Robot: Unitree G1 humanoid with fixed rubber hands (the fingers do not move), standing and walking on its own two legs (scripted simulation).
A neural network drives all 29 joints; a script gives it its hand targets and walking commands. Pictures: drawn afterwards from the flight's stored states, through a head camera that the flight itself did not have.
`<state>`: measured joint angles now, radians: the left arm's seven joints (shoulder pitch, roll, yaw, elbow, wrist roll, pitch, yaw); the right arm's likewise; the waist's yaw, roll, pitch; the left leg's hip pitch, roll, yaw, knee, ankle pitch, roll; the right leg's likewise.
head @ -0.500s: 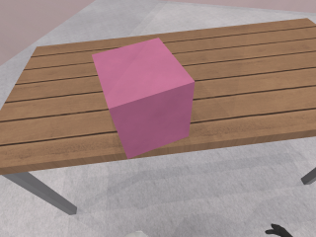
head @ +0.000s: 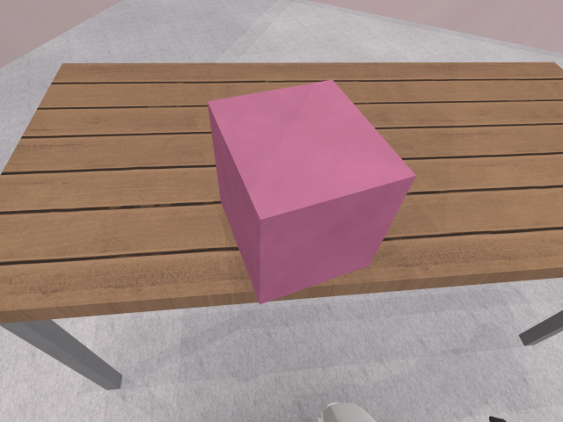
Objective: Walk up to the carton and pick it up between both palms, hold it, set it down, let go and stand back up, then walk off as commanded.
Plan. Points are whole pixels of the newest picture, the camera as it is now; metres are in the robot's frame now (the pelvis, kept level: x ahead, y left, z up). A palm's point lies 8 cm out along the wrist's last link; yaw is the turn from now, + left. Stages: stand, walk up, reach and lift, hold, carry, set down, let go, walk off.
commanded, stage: walk up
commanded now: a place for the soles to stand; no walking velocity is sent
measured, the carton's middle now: (296, 191) +0.46 -0.01 +0.05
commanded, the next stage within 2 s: none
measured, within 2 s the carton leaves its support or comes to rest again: neither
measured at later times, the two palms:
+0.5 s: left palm out of the picture +0.04 +0.27 -0.07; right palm out of the picture +0.04 -0.36 -0.13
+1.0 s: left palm out of the picture +0.07 +0.35 -0.10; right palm out of the picture +0.07 -0.28 -0.09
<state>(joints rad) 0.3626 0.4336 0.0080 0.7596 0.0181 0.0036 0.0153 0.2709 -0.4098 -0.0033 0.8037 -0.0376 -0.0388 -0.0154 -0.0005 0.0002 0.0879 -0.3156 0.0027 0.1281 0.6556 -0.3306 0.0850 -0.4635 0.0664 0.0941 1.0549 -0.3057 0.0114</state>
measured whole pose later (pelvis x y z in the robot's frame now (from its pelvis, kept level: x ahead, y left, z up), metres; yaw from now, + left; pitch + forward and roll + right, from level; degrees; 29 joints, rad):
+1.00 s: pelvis +0.02 +0.03 +0.00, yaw -1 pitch +1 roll -3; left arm 0.36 0.42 0.01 0.76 0.02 0.00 0.04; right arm 0.31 -0.41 0.00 0.80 -0.04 -0.03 0.00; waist 0.00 0.02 0.05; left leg -0.34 -0.03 0.07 0.64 -0.33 0.07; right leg -0.47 0.02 0.08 1.02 -0.32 -0.03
